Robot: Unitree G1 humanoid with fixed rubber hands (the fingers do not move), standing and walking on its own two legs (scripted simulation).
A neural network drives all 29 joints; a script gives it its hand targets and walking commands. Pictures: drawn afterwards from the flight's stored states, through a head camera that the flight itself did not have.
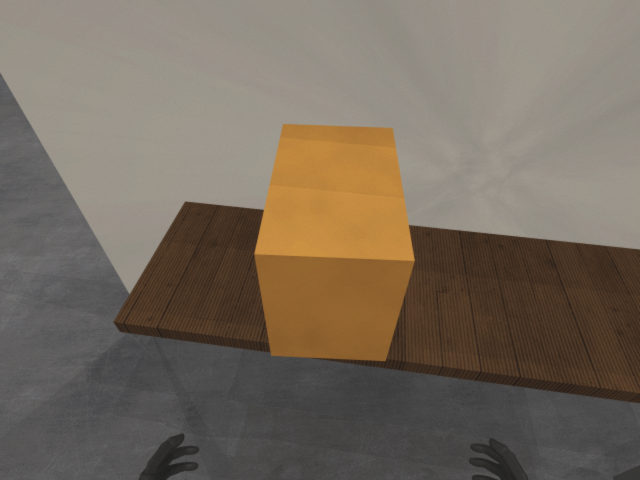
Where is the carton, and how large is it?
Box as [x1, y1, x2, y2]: [254, 124, 414, 360]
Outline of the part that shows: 283,124 254,253 271,355 385,360 414,261 392,128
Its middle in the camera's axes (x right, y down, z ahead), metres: +0.02 +0.00 +0.66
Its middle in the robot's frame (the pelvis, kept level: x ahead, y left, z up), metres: +0.50 +0.00 +0.00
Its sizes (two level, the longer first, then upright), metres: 0.309 0.193 0.257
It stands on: a table, 0.64 m high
